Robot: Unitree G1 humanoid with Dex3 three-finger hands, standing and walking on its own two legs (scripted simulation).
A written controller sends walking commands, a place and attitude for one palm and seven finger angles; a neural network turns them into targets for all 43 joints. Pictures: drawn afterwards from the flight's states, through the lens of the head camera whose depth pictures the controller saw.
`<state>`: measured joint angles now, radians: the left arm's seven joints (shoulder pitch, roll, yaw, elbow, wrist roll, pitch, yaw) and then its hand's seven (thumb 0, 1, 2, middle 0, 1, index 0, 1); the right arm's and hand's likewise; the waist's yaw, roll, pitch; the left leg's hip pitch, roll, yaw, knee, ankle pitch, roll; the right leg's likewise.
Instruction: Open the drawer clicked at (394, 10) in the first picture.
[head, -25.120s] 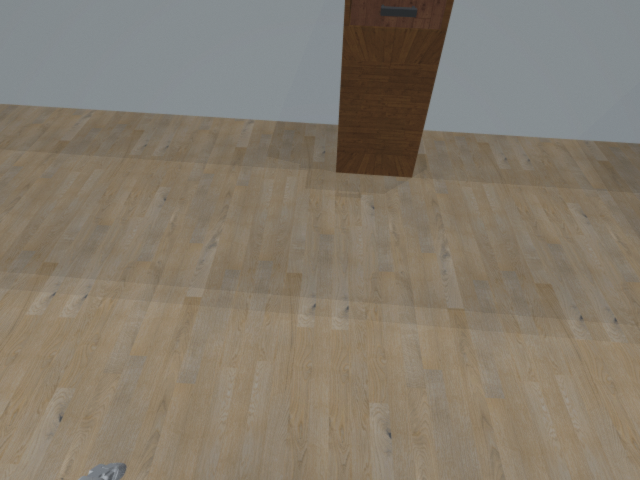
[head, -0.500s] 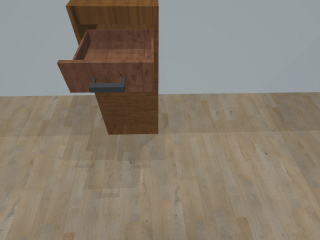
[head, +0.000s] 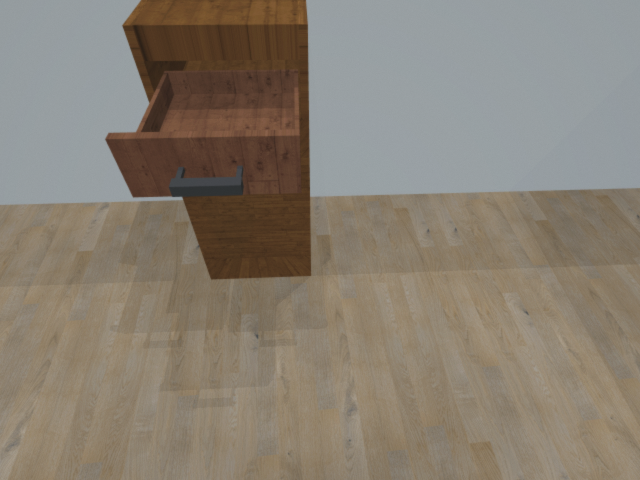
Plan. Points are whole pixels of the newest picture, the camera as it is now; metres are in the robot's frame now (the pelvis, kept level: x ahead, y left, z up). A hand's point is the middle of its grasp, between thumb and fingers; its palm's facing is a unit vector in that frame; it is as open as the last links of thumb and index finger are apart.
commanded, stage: look to check the result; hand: left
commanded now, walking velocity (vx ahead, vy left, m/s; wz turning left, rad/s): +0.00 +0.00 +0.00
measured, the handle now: (208, 179) +0.61 +0.23 +0.00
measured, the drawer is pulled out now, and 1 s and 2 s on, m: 0.30 0.30 0.30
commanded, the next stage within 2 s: stand and wait in 0.50 s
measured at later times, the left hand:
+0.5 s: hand out of the picture +0.07 +0.22 -0.16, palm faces -0.01 -0.95 -0.31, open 7.4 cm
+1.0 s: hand out of the picture +0.13 +0.23 -0.15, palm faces -0.03 -0.94 -0.35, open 7.4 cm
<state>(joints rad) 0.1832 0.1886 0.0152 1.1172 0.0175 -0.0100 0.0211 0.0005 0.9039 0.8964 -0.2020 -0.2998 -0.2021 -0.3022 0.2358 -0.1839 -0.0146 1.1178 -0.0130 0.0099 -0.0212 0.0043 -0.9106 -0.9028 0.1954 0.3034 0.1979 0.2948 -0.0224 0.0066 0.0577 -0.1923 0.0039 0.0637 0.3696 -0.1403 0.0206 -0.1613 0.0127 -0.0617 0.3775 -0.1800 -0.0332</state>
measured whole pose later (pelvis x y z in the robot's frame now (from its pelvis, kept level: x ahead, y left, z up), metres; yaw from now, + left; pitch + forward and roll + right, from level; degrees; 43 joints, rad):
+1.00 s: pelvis +0.04 -0.02 +0.00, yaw +0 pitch -1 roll +0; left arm 0.08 0.32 0.02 1.12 0.02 -0.03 0.01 0.00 0.90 0.90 -0.20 -0.30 -0.20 -0.30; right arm 0.10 -0.32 -0.01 1.11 -0.01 0.01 -0.01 0.01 -0.91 -0.90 0.20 0.30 0.20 0.30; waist -0.02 0.01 0.06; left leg -0.10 0.02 0.06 0.28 -0.15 -0.01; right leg -0.07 0.04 -0.06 0.28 -0.19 -0.05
